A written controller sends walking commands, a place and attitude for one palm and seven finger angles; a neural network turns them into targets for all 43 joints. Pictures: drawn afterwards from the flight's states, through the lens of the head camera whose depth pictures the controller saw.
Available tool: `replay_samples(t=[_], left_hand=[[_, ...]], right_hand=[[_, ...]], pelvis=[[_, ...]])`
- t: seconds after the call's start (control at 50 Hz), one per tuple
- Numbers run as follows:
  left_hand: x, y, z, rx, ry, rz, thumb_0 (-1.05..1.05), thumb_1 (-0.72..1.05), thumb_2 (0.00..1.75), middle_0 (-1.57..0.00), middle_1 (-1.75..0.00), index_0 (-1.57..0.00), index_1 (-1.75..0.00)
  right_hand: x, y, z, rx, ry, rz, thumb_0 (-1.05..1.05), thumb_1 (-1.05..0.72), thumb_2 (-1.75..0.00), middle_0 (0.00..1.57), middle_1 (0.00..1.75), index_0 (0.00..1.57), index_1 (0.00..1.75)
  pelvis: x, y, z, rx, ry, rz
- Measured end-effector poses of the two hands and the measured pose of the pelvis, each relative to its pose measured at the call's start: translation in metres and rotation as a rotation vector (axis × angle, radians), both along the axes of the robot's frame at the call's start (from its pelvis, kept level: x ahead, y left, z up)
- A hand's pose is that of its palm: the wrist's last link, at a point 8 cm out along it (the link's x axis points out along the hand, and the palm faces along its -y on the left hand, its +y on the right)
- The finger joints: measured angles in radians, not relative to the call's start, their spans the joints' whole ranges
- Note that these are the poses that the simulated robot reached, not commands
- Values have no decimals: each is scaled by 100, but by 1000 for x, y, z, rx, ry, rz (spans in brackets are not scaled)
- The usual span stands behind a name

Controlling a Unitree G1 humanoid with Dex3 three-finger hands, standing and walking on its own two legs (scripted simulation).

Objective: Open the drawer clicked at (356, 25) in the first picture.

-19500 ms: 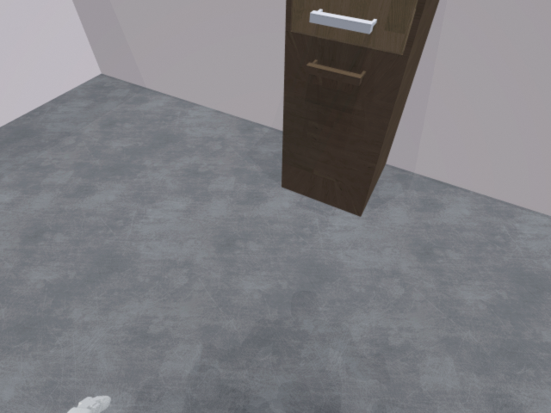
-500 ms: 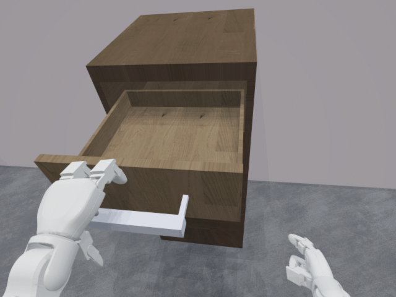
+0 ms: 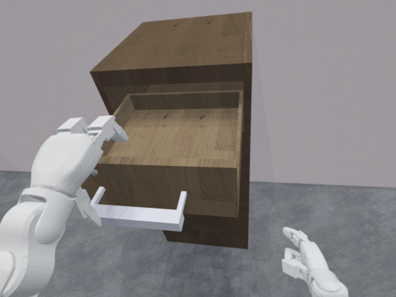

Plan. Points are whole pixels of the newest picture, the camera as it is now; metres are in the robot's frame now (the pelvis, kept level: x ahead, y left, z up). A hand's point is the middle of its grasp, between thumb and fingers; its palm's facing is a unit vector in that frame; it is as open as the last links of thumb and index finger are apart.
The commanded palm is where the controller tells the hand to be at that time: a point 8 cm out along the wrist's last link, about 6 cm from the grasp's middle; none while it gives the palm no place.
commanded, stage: lift the hand off the handle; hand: left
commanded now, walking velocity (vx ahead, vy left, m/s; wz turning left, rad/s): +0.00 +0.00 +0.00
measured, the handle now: (135, 205) +0.25 +0.17 +0.10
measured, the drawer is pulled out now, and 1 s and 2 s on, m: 0.29 0.29 0.29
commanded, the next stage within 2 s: draw the hand back to the body in 0.32 s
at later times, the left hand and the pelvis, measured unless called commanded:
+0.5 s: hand (102, 157) +0.24 +0.17 +0.24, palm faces +0.28 -0.11 -0.96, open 13.8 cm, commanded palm +0.18 +0.19 +0.30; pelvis +0.00 -0.01 +0.00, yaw +0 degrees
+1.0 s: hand (67, 169) +0.22 +0.22 +0.24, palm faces +0.22 -0.01 -0.98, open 13.8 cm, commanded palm +0.16 +0.23 +0.30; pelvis +0.01 -0.01 +0.00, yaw +1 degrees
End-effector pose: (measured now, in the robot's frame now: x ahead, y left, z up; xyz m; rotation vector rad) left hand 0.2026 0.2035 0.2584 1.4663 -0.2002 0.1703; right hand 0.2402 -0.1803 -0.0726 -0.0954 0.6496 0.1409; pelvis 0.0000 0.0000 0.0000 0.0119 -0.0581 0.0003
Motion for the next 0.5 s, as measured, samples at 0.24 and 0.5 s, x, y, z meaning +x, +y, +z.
replay_samples(t=[0.24, 0.5], left_hand=[[2, -8, 30, 30, -33, -29, 0, -49, 30, -32, -120, -33, -120], [5, -21, 27, 11, -50, -79, 0, -49, 30, -32, -120, -33, -120]], right_hand=[[-1, -15, -4, -2, -7, -15, 1, -91, -90, 20, 30, 20, 30], [1, -16, -4, 15, -14, -6, 1, -91, -90, 20, 30, 20, 30]], pelvis=[[-1, -5, -1, 3, 9, 3], [0, -9, -3, 6, 22, 0]])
